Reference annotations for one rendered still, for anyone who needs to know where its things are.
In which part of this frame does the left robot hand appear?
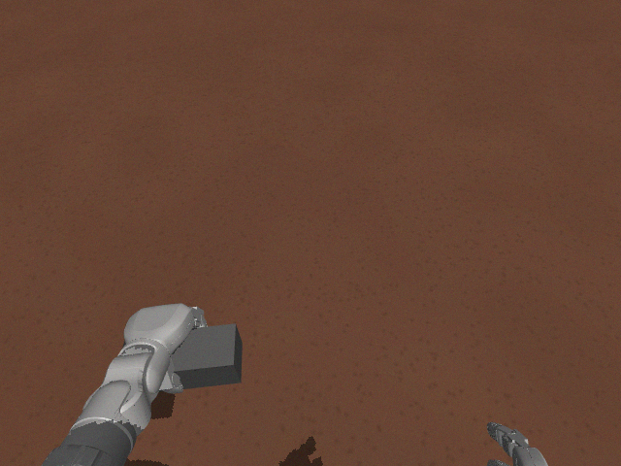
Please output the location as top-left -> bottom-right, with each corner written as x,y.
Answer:
123,303 -> 207,394

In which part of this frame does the right robot hand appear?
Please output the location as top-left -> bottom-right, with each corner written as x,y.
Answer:
487,422 -> 548,466

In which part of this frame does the carton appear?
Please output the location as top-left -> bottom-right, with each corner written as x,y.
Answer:
123,323 -> 243,392

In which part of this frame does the left robot arm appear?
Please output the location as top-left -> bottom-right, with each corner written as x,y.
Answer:
41,339 -> 170,466

